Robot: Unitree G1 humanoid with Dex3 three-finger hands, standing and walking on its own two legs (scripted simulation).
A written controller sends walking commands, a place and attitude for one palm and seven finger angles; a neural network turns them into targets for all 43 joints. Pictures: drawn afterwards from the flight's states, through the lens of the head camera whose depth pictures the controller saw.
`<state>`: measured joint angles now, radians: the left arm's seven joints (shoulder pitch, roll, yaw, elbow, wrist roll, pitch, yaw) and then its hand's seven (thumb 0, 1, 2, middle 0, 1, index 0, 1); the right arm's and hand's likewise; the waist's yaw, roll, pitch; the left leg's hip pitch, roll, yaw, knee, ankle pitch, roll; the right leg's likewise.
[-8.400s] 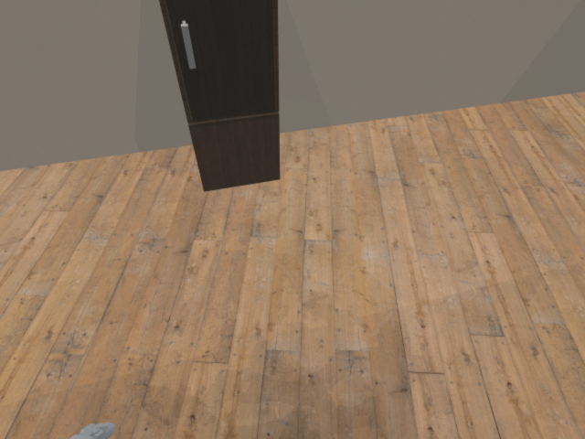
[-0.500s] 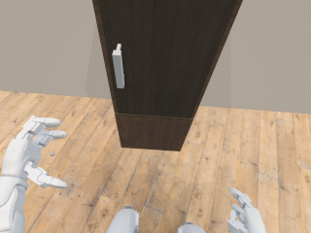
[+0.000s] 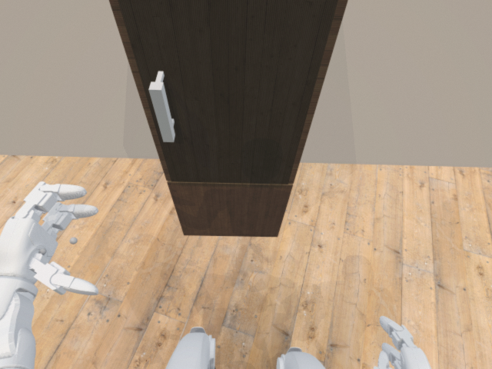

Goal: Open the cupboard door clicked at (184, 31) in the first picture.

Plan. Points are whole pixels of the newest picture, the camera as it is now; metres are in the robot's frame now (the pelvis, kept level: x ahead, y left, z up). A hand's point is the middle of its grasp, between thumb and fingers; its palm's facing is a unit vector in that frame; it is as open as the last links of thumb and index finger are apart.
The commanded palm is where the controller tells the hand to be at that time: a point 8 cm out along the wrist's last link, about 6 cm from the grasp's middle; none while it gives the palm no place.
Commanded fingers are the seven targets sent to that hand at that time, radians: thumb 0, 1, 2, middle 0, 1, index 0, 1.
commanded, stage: raise the hand with hooked fingers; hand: left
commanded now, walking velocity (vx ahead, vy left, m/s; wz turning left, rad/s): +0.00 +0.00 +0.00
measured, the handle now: (164, 107) +0.59 +0.20 +0.04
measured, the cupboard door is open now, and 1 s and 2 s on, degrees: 0 0 0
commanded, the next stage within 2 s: move the hooked fingers beside the handle in 0.14 s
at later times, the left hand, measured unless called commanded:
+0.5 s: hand (87, 217) +0.33 +0.26 +0.05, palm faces +0.03 -1.00 -0.04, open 14.0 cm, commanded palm +0.30 +0.31 +0.05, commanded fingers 0.00 -0.50 0.30 -0.30 -1.20 -0.30 -1.20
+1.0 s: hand (100, 180) +0.40 +0.27 +0.05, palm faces +0.04 -1.00 -0.02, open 14.0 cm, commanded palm +0.38 +0.31 +0.05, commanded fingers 0.00 -0.50 0.30 -0.30 -1.20 -0.30 -1.20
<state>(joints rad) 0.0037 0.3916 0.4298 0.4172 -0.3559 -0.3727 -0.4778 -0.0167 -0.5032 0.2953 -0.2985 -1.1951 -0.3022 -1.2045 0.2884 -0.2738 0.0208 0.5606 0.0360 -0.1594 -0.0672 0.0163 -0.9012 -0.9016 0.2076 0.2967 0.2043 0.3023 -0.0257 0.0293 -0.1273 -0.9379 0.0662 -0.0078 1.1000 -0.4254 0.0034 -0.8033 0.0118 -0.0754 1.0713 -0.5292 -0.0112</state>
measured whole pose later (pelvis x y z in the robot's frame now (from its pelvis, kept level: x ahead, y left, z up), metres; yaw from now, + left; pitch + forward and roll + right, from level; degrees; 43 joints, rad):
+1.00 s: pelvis +0.00 +0.01 -0.01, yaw -1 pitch +18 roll -3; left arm -0.46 0.47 0.46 0.84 -0.24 -0.40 -0.44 -0.02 -0.50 0.30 -0.30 -1.20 -0.30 -1.20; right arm 0.31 -0.27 0.02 0.62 0.03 -0.06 -0.06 0.01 -0.90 -0.90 0.21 0.30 0.20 0.30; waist -0.07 0.02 -0.13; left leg -1.03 0.07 0.00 1.14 -0.44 0.01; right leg -0.90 0.02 -0.06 1.11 -0.53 0.00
